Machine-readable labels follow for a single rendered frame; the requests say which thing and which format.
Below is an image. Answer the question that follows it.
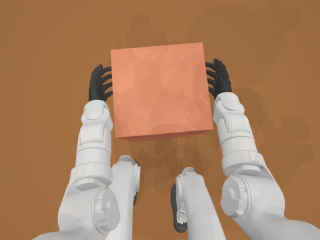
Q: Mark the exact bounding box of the robot right forearm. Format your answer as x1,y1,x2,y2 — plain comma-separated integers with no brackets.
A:
213,92,285,209

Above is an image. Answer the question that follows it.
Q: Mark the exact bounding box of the robot left thigh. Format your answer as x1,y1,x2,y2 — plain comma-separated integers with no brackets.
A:
105,161,141,240

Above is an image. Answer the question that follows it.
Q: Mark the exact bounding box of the robot left forearm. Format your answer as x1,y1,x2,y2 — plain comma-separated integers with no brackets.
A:
58,100,113,227

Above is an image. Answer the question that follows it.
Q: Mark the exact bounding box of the carton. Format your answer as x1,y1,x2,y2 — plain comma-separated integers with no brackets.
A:
110,42,214,142

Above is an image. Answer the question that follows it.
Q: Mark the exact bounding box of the left robot upper arm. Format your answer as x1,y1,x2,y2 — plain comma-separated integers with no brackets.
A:
32,186,121,240

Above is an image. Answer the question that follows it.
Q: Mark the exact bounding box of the robot right hand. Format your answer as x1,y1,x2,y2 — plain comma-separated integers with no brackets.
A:
205,58,232,100

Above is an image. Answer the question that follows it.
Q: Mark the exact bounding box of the robot left hand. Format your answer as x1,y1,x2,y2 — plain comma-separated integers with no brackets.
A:
88,64,113,102

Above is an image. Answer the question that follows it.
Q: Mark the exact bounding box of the robot right foot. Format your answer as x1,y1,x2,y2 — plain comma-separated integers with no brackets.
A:
170,184,188,233

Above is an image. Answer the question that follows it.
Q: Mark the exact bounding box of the right robot upper arm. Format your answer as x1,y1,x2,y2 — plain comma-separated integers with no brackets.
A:
220,174,320,240

